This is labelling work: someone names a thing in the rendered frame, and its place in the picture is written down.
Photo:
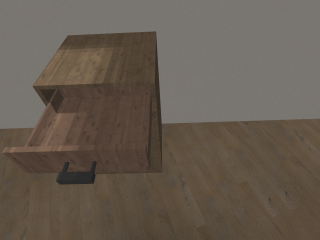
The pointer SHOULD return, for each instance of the drawer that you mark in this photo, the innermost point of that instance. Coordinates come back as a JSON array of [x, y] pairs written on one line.
[[109, 125]]

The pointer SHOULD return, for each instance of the cabinet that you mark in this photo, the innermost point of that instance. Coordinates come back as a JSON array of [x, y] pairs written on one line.
[[108, 60]]

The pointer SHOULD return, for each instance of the handle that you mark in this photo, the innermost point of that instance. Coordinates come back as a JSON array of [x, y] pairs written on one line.
[[77, 177]]

